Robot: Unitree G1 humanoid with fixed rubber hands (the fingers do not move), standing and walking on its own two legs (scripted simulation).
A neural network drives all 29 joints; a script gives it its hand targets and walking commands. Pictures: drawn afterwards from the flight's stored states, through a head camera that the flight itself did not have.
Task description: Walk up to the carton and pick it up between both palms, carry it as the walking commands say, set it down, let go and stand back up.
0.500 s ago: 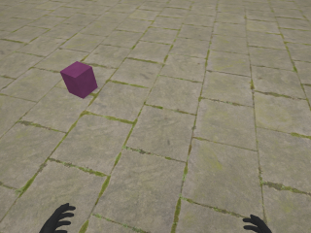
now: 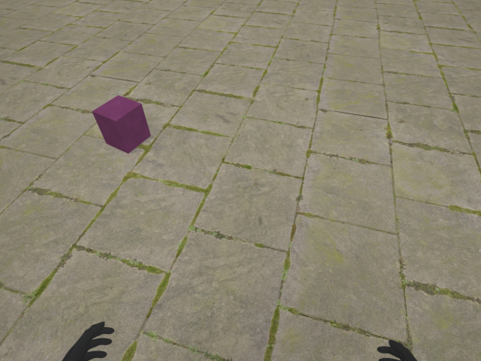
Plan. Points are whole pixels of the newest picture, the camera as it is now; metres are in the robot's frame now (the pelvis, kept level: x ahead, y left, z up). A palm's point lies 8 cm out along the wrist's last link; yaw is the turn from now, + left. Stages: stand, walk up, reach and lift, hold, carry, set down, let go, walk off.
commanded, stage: stand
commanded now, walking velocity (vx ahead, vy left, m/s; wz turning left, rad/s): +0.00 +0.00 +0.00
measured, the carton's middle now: (123, 124) +1.56 +0.80 -0.63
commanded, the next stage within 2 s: walk up in 0.12 s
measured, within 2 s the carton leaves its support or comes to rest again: neither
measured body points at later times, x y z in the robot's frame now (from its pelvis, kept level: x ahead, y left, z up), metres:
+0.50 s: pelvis +0.00 +0.03 +0.01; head +0.02 +0.02 +0.46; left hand +0.09 +0.34 -0.08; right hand +0.14 -0.23 -0.11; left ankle +0.01 +0.18 -0.65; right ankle +0.00 -0.12 -0.72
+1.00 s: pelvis +0.17 +0.17 +0.02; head +0.19 +0.23 +0.47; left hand +0.29 +0.45 -0.10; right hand +0.20 -0.12 -0.07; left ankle +0.06 +0.24 -0.72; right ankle +0.21 -0.03 -0.63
